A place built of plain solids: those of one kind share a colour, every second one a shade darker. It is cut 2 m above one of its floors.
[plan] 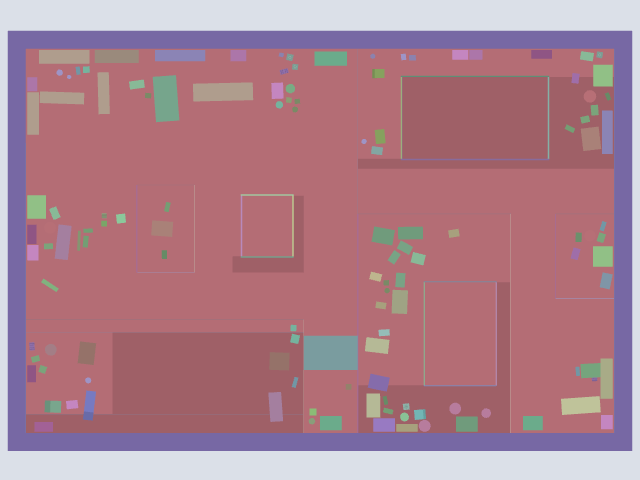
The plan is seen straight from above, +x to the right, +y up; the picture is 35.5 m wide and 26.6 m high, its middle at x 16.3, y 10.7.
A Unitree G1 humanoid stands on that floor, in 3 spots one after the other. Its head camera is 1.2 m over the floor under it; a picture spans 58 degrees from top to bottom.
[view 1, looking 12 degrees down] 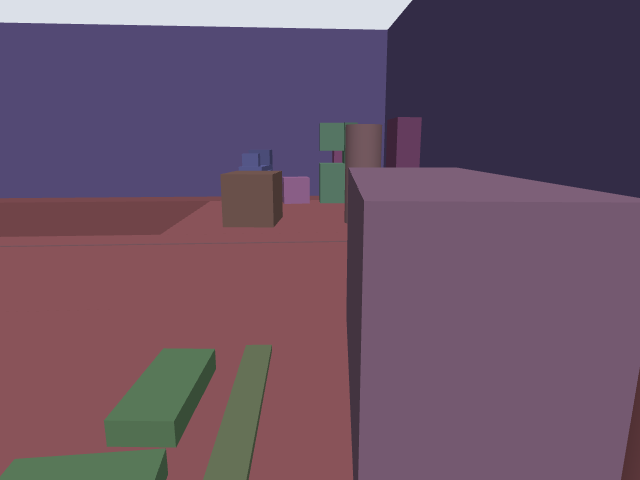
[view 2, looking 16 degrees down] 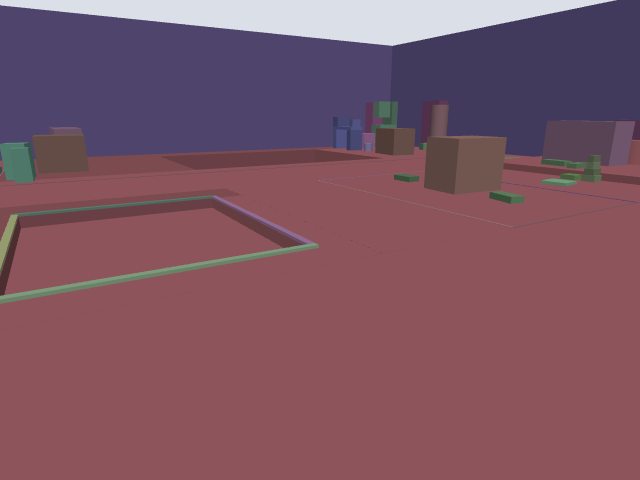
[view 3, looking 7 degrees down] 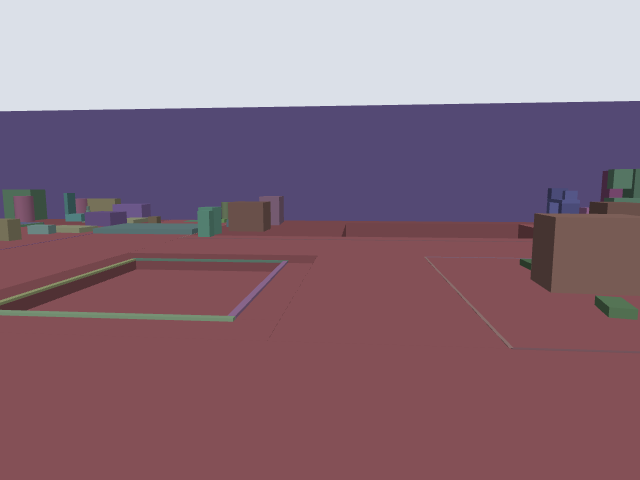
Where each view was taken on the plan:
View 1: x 2.72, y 12.54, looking -94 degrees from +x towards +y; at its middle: floor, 6.54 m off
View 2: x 14.19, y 17.05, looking -121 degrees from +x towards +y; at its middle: floor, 4.94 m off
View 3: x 10.66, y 17.41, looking -85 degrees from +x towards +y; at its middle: floor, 11.17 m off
